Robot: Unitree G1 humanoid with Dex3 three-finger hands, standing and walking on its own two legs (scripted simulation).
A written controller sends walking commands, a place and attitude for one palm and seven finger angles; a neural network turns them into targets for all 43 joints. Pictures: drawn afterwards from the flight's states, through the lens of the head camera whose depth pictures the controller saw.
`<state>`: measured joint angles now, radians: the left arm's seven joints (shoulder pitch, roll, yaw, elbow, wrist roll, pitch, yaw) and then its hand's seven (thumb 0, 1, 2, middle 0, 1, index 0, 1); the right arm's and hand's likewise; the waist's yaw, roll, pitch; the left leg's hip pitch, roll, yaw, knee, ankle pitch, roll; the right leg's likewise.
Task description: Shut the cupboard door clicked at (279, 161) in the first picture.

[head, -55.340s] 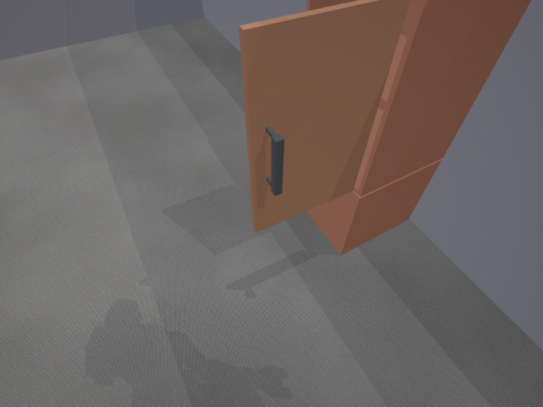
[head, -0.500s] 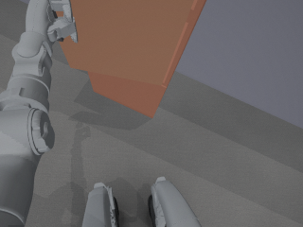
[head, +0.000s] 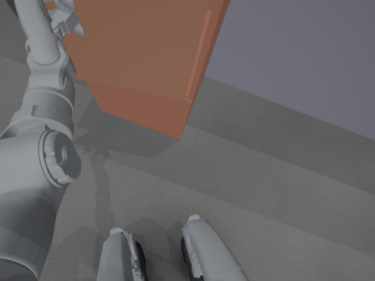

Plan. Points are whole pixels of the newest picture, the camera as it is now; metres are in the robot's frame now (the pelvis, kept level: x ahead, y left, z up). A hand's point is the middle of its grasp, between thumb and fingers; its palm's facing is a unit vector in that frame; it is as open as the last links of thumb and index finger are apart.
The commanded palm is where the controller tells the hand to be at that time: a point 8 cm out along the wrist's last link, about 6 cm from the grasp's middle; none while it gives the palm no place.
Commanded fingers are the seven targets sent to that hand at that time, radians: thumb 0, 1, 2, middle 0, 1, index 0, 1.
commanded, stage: pull the fist back off the door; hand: left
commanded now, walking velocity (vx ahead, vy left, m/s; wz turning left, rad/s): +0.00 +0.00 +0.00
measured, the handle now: out of the picture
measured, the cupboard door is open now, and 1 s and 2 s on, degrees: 11 11 11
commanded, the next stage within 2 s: draw the hand back to the body in 0.66 s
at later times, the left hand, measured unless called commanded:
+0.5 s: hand (72, 55) +0.52 +0.10 +0.09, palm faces +0.13 -0.99 -0.01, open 3.1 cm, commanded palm +0.48 +0.14 +0.09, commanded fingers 0.00 0.90 0.90 -1.30 -1.50 -1.30 -1.50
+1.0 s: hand (51, 75) +0.46 +0.12 +0.13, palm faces +0.15 -0.99 -0.04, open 3.1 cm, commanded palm +0.41 +0.18 +0.14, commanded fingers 0.00 0.90 0.90 -1.30 -1.50 -1.30 -1.50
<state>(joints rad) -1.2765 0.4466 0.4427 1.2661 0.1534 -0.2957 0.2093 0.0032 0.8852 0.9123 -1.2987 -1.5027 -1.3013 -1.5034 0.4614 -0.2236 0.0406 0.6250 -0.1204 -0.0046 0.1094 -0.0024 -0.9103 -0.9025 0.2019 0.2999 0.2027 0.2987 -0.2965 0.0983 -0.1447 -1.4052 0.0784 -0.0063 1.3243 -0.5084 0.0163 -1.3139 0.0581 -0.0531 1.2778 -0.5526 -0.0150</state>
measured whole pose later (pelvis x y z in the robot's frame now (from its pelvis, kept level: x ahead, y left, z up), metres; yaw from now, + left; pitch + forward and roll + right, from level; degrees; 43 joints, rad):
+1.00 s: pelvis +0.01 -0.01 +0.06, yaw +2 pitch +20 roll +0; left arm -0.62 0.18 0.24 0.88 -0.06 -0.47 0.09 0.02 0.90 0.90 -1.30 -1.50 -1.30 -1.50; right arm 0.38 -0.23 -0.01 0.63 -0.02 0.08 0.05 0.00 -0.91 -0.90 0.20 0.30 0.20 0.30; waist -0.11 0.06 -0.15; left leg -0.95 0.05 0.04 1.04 -0.44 0.00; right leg -0.90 0.03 -0.01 1.06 -0.50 -0.03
